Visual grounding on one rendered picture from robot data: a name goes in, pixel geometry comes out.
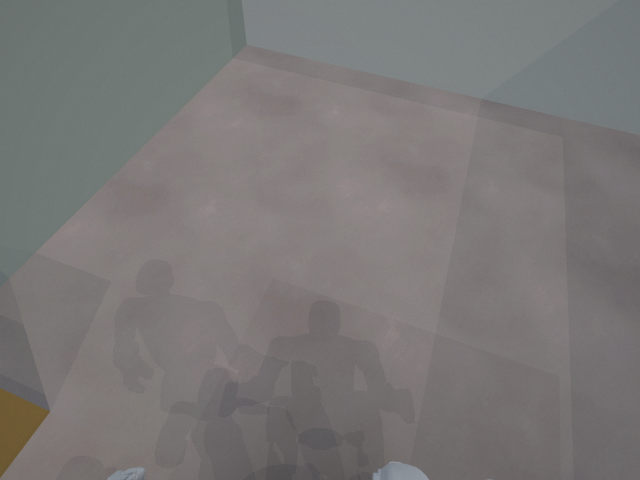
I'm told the cabinet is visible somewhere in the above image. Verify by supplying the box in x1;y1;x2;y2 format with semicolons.
0;388;50;478

